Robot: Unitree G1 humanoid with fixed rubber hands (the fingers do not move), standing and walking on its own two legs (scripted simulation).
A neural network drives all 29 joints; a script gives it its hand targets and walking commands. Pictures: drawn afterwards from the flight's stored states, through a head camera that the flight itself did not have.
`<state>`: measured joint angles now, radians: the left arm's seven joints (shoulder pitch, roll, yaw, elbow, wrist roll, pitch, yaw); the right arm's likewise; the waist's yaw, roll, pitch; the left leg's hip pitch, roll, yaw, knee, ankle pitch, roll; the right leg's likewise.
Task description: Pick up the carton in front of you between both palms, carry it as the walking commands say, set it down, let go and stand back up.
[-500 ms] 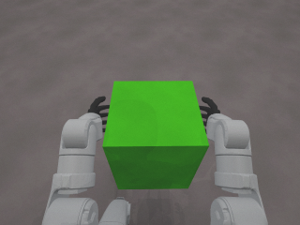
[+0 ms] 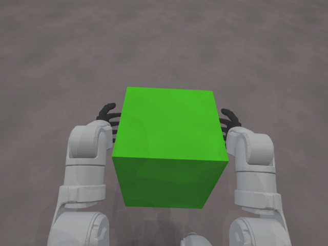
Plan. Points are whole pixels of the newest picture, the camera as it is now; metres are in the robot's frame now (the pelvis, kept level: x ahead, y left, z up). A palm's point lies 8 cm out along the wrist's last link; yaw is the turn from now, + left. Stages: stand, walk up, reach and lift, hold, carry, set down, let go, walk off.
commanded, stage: carry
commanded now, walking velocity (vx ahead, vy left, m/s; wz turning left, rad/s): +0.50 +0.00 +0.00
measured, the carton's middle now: (166, 151) +0.35 -0.01 +0.02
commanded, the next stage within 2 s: none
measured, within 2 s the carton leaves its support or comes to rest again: neither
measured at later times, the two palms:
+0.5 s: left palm (117, 75) +0.56 +0.12 +0.09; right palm (218, 76) +0.57 -0.17 +0.09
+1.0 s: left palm (121, 22) +0.87 +0.15 +0.09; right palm (199, 26) +0.86 -0.15 +0.10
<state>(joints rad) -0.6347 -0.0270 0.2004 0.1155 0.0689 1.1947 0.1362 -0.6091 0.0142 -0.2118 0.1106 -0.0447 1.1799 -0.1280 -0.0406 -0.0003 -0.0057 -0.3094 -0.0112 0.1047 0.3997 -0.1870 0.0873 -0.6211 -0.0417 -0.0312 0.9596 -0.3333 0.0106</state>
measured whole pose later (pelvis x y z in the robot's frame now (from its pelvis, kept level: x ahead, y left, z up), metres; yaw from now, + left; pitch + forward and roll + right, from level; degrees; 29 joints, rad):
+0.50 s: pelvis +0.30 -0.04 +0.00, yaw +2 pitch +4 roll +1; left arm -0.15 -0.13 0.10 -0.30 0.09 1.20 0.11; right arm -0.14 0.13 -0.11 -0.32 -0.11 1.21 -0.08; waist 0.02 0.01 -0.14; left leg -0.57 0.10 0.10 0.68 -0.20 -0.03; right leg -0.13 -0.03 -0.17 0.29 -0.24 -0.03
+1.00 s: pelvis +0.60 +0.00 +0.00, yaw +0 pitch +4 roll +0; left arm -0.14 -0.13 0.10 -0.36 0.11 1.21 0.10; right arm -0.14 0.13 -0.10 -0.34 -0.10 1.20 -0.08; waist -0.03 -0.01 -0.13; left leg -0.07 0.05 0.23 0.28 -0.27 0.01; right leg -0.57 -0.10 -0.13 0.59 -0.11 0.01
